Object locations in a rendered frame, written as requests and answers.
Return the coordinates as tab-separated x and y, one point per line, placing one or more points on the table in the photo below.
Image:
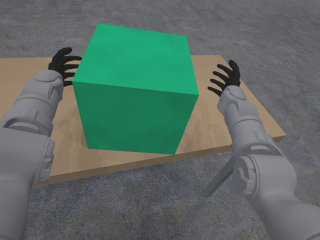
206	132

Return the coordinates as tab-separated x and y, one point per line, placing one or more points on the right robot hand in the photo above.
233	78

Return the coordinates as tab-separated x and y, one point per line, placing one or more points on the robot left upper arm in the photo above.
25	159

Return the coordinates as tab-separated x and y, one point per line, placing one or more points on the left robot hand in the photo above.
58	64

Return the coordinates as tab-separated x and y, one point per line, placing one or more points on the robot right forearm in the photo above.
244	125

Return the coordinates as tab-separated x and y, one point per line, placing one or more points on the robot right upper arm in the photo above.
268	182

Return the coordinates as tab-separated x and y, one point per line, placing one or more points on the carton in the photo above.
135	90

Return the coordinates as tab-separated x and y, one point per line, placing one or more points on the robot left forearm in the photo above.
36	105

